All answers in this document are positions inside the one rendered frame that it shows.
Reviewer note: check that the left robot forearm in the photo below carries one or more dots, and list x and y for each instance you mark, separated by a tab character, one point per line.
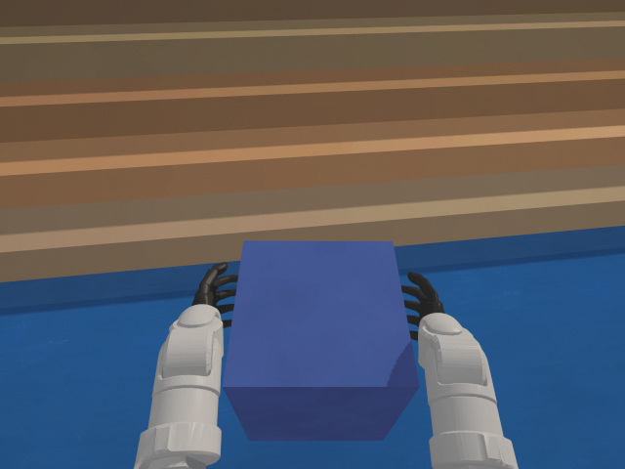
182	430

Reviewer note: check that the right robot forearm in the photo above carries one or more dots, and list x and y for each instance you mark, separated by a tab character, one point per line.
467	432

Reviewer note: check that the robot left hand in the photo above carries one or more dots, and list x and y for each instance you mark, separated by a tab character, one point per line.
208	295

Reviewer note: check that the robot right hand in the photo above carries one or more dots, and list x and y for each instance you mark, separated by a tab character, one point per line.
427	296

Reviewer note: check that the carton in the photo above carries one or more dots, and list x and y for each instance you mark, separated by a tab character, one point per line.
319	344

